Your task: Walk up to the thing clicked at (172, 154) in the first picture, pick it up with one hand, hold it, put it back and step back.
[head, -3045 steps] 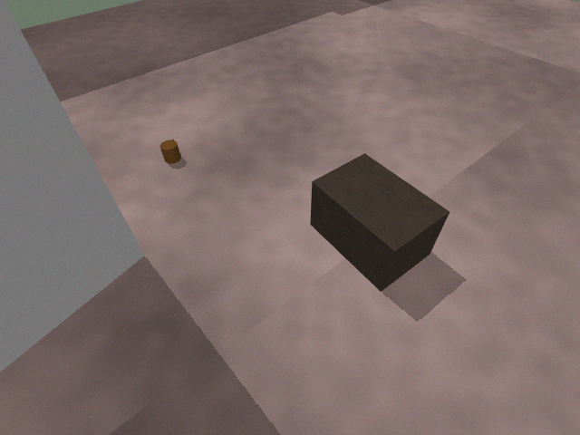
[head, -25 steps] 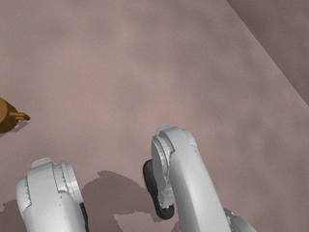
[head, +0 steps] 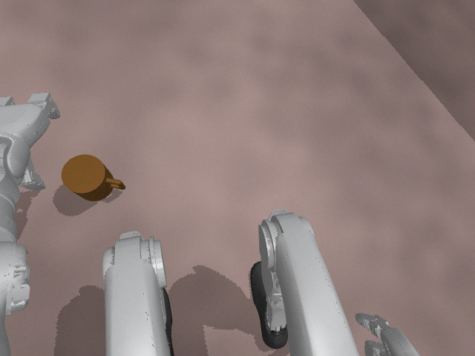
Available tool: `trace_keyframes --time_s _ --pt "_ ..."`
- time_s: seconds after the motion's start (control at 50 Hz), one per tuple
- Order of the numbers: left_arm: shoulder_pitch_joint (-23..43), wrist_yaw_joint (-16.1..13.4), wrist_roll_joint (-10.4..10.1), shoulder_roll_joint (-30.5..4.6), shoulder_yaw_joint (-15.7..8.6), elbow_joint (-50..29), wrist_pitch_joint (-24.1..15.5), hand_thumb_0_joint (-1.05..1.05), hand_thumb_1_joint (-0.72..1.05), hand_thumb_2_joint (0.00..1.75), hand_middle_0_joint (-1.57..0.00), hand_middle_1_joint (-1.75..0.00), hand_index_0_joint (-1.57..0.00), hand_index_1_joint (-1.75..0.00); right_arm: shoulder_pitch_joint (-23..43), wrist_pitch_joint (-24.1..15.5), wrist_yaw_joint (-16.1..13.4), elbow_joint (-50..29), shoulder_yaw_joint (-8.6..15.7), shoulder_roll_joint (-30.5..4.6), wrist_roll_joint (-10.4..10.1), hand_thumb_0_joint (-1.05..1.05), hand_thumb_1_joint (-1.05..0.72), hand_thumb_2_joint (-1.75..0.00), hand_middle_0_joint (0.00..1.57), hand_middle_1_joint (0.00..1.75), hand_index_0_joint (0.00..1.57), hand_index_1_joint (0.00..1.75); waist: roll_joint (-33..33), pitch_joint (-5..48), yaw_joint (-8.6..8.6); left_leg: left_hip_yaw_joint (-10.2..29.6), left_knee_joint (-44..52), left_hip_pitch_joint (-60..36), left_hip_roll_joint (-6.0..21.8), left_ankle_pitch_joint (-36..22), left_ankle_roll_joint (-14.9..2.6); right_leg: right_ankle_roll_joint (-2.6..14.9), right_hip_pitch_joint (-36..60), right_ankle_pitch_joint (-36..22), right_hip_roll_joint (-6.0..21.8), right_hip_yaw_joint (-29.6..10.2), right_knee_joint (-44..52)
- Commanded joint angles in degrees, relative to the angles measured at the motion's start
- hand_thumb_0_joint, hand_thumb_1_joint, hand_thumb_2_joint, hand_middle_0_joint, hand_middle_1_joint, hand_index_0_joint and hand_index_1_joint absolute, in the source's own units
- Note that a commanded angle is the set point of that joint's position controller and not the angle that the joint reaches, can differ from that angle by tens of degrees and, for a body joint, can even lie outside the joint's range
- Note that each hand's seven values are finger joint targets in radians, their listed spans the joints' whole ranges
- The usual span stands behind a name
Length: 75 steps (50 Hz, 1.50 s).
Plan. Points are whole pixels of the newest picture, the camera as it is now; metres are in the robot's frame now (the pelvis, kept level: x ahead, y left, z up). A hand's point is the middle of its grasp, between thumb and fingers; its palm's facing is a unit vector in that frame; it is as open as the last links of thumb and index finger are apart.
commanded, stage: withdraw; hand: left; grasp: from above
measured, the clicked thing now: (97, 180) +0.48 +0.26 -0.34
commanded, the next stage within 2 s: home in 0.24 s
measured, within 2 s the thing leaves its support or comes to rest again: neither
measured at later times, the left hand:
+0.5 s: hand (51, 145) +0.50 +0.30 -0.17, palm faces -0.35 -0.06 -0.93, open 13.6 cm
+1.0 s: hand (12, 218) +0.34 +0.25 +0.03, palm faces -0.22 -0.71 -0.67, open 7.8 cm
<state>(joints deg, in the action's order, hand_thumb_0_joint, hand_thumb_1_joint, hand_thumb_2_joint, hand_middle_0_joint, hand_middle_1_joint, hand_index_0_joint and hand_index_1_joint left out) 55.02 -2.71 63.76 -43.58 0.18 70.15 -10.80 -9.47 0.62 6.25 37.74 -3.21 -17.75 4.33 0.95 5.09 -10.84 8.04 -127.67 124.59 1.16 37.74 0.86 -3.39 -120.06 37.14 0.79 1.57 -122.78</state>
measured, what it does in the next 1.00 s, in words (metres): rises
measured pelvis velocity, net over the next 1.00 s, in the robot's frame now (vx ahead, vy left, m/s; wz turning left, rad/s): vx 0.01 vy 0.00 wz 0.06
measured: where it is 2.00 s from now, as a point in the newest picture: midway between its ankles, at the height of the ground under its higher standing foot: (217, 333)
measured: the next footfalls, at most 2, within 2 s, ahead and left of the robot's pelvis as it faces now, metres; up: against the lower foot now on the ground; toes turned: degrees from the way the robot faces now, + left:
none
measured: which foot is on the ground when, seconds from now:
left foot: down 0.00-1.00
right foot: down 0.00-1.00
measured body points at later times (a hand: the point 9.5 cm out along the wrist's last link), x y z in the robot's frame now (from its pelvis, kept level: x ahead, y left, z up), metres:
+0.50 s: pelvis +0.00 +0.00 -0.05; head +0.24 +0.07 +0.33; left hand +0.52 +0.30 -0.12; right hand +0.01 -0.25 -0.15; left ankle +0.08 +0.13 -0.35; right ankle +0.11 -0.14 -0.35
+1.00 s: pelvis +0.01 +0.00 +0.13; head +0.17 +0.04 +0.55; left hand +0.35 +0.29 +0.07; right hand +0.21 -0.26 +0.03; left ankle +0.08 +0.13 -0.35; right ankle +0.11 -0.14 -0.35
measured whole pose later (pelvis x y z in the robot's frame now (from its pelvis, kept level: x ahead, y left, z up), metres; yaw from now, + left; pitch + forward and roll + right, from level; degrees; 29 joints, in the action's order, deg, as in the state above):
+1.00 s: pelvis +0.01 +0.00 +0.13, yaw +3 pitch +30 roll -5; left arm 14.5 -1.2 25.5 -25.5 -2.1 25.1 8.4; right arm -5.5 -0.5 1.3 32.8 1.5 -15.9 -1.1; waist 1.5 10.7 -3.8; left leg 6.0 -104.5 99.2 2.0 36.0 1.5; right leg -2.5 -95.7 35.4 1.8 2.1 -100.8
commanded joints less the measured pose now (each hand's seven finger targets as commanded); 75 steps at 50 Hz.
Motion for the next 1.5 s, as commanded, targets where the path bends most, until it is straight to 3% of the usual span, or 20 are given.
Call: trace_keyframes --time_s 0.0,0.08,0.2,0.32,0.36,0.38,0.42,0.48,0.5,0.6,0.66,0.7,0.74,0.86,0.92,0.96,1.0,1.14,1.36,1.48 --pt "19.05 -5.69 2.65 -11.66 -1.61 -3.93 -4.82 0.0 -0.55 1.03 -0.09 -1.03 -0.08 -1.04 -10.32 0.5 -1.44 -0.32 2.77 -11.44 0.64 0.0 -0.91 -0.9 0.2 0.3 0.2 0.3 11.08 30.08 -3.58 -5.41 11.69 -22.48 -1.26 -5.29 -2.26 5.29 13.68 -7.58 -2.36 5.49 10.98" --pt "23.53 -12.2 6.86 -11.99 -0.98 2.53 -5.75 0.0 -0.55 1.03 -0.08 -1.04 -0.07 -1.04 -10.55 0.55 -1.06 0.64 1.83 -12.59 2.05 0.0 -0.91 -0.9 0.2 0.3 0.2 0.3 13.41 30.1 -5.43 -5.03 10.65 -23.65 -1.36 -4.96 -1.93 5.52 9.9 -7.15 -2.51 6.68 8.91" --pt "30.51 -19.72 11.4 -20.16 -5.64 6.58 -4.79 0.0 -0.56 1.02 -0.08 -1.04 -0.08 -1.04 -11.06 -0.69 -0.47 0.84 0.79 -13.79 4.08 0.0 -0.91 -0.9 0.2 0.3 0.2 0.3 21.21 35.2 -5.7 -4.91 8.56 -26.74 -1.54 -5.34 -1.21 5.54 7.62 -7.39 -2.22 7.7 4.82" --pt "29.17 -21.81 10.38 -21.88 -8.61 1.9 -0.62 0.0 -0.54 1.0 -0.09 -1.03 -0.1 -1.02 -12.1 -2.26 -0.34 0.73 2.05 -14.0 4.45 0.0 -0.91 -0.9 0.2 0.3 0.2 0.3 25.52 43.02 -4.96 -5.85 8.15 -29.21 -1.72 -5.73 -1.36 5.61 9.25 -8.45 -1.99 7.4 4.35" --pt "28.76 -20.5 7.99 -20.38 -8.26 -1.1 1.17 0.0 -0.38 0.93 -0.23 -0.87 -0.2 -0.86 -12.68 -2.44 -0.32 1.1 3.15 -14.22 3.64 0.0 -0.89 -0.89 0.2 0.3 0.2 0.3 25.78 45.29 -4.3 -5.8 8.97 -30.05 -1.48 -5.74 -1.42 5.61 9.47 -8.89 -1.9 7.21 4.67" --pt "27.29 -19.59 7.43 -19.72 -7.82 -1.49 1.93 0.0 -0.46 0.95 -0.15 -0.95 -0.15 -0.94 -13.29 -2.36 -0.18 1.21 3.26 -13.96 3.26 0.0 -0.91 -0.9 0.2 0.3 0.2 0.3 26.46 44.73 -4.29 -5.77 9.92 -29.03 -1.6 -5.53 -1.43 5.7 10.33 -8.81 -2.0 7.12 5.17" --pt "24.06 -17.1 5.24 -16.67 -6.63 -2.57 3.66 0.0 -0.3 0.91 -0.22 -0.79 -0.2 -0.78 -14.34 -2.09 -0.2 1.81 4.06 -13.34 2.39 0.0 -0.89 -0.89 0.2 0.3 0.2 0.3 23.23 44.57 -3.65 -5.65 10.6 -29.48 -1.54 -6.18 -1.61 5.71 11.29 -9.31 -2.13 7.0 6.43" --pt "17.79 -13.3 1.02 -16.95 -8.19 -7.49 5.54 0.0 -0.1 0.86 -0.21 -0.59 -0.19 -0.61 -15.53 -1.25 -0.11 1.17 5.49 -13.13 0.84 0.0 -0.89 -0.9 0.2 0.3 0.2 0.3 21.77 47.59 -0.94 -5.4 13.31 -31.9 -1.58 -8.71 -1.65 5.7 15.68 -10.82 -1.97 6.32 7.87" --pt "14.57 -11.68 -0.65 -13.77 -6.95 -7.98 6.23 0.0 -0.02 0.87 -0.21 -0.57 -0.19 -0.59 -15.61 -0.87 -0.06 0.8 5.59 -12.51 0.55 0.0 -0.89 -0.9 0.2 0.3 0.2 0.3 19.45 46.1 -1.22 -5.89 13.42 -31.27 -1.5 -9.55 -2.01 5.41 17.26 -11.54 -2.18 6.03 9.48" --pt "3.81 -5.08 -11.78 -11.15 -9.14 -24.8 7.97 0.0 0.38 0.85 -0.2 -0.41 -0.19 -0.42 -14.25 0.47 -0.4 -2.26 7.3 -11.61 -2.13 0.0 -0.9 -0.9 0.2 0.3 0.2 0.3 13.88 46.37 1.93 -4.51 18.99 -32.44 -1.35 -10.21 -2.5 5.0 23.54 -12.17 -1.87 5.06 14.74" --pt "-4.55 -1.73 -18.57 -4.72 -7.43 -31.8 9.47 0.0 0.58 0.87 -0.2 -0.38 -0.19 -0.39 -11.52 0.71 -0.98 -4.22 7.61 -9.91 -3.25 0.0 -0.9 -0.9 0.2 0.3 0.2 0.3 11.85 41.71 2.52 -3.22 23.58 -34.36 -0.77 -7.89 -2.42 5.05 23.89 -10.4 -2.02 4.91 18.02" --pt "-8.69 -0.55 -22.5 -3.94 -8.61 -36.0 10.38 0.0 0.66 0.8 -0.18 -0.29 -0.18 -0.29 -10.03 0.75 -1.56 -4.88 7.75 -9.61 -3.77 0.0 -0.9 -0.9 0.2 0.3 0.2 0.3 10.58 40.16 3.37 -3.05 25.53 -35.41 -0.77 -7.0 -2.48 5.11 25.92 -9.84 -1.72 4.3 20.51" --pt "-13.11 0.43 -25.71 -0.43 -7.12 -40.47 11.4 0.0 0.82 0.88 -0.2 -0.29 -0.2 -0.29 -8.07 0.54 -2.01 -6.21 7.9 -8.47 -4.1 0.0 -0.9 -0.9 0.2 0.3 0.2 0.3 9.66 38.28 3.67 -3.47 28.21 -36.72 -0.35 -4.94 -2.63 5.0 28.53 -8.47 -1.76 3.76 23.57" --pt "-22.47 0.14 -34.19 4.06 -7.3 -53.04 15.0 0.0 0.9 0.9 -0.2 -0.3 -0.2 -0.3 -4.11 -1.06 -4.23 -8.72 8.01 -7.43 -5.33 0.0 -0.9 -0.9 0.2 0.3 0.2 0.3 9.64 37.07 5.37 -3.33 36.57 -46.32 0.21 -3.64 -1.99 4.91 35.44 -7.34 -1.4 2.89 31.18" --pt "-27.4 -0.16 -38.52 8.88 -4.85 -57.52 17.22 0.0 0.9 0.9 -0.2 -0.3 -0.2 -0.3 -2.21 -2.48 -5.61 -9.61 7.96 -6.53 -5.74 0.0 -0.9 -0.9 0.2 0.3 0.2 0.3 8.47 34.76 4.67 -4.06 39.74 -50.21 0.18 -3.97 -1.88 4.73 39.05 -7.45 -1.31 2.13 36.04" --pt "-31.22 -0.97 -41.7 8.16 -6.9 -59.48 19.08 0.0 0.9 0.9 -0.2 -0.3 -0.2 -0.3 -0.71 -3.55 -6.68 -9.84 7.69 -6.44 -6.03 0.0 -0.9 -0.9 0.2 0.3 0.2 0.3 8.16 34.17 5.68 -3.77 42.46 -53.07 0.09 -3.03 -1.75 4.58 42.15 -6.48 -1.04 1.58 38.81" --pt "-35.96 -1.06 -44.75 12.27 -4.65 -61.89 20.69 0.0 0.9 0.9 -0.2 -0.3 -0.2 -0.3 0.67 -4.46 -7.5 -10.28 7.44 -5.72 -6.18 0.0 -0.9 -0.9 0.2 0.3 0.2 0.3 7.18 31.73 5.07 -4.04 44.39 -54.49 -0.03 -3.32 -1.78 4.5 44.46 -6.6 -1.04 1.09 41.69" --pt "-46.78 -2.16 -55.74 14.77 -6.2 -70.01 25.71 0.0 0.9 0.9 -0.2 -0.3 -0.2 -0.3 2.6 -7.32 -10.15 -12.32 6.01 -3.88 -6.33 0.0 -0.9 -0.9 0.2 0.3 0.2 0.3 5.66 28.96 5.72 -4.15 52.91 -64.28 0.07 -5.65 -1.82 4.17 55.57 -8.28 -0.87 0.16 50.75" --pt "-66.56 -2.74 -65.65 22.43 -6.75 -78.87 32.74 0.0 0.9 0.9 -0.2 -0.3 -0.2 -0.3 -1.7 -11.06 -15.27 -14.7 3.26 -1.24 -6.65 0.0 -0.9 -0.9 0.2 0.3 0.2 0.3 3.73 20.29 6.78 -3.81 67.76 -78.94 -0.14 -16.05 -1.23 3.76 73.61 -17.1 -1.22 1.14 65.49" --pt "-77.07 -1.97 -67.9 24.59 -7.12 -85.32 34.85 0.0 0.9 0.9 -0.2 -0.3 -0.2 -0.3 -3.83 -13.17 -17.3 -16.09 3.18 -0.55 -6.12 0.0 -0.9 -0.9 0.2 0.3 0.2 0.3 4.26 16.4 7.78 -5.85 73.04 -85.74 -0.71 -23.03 -1.25 3.48 81.94 -23.08 -1.63 1.86 72.23"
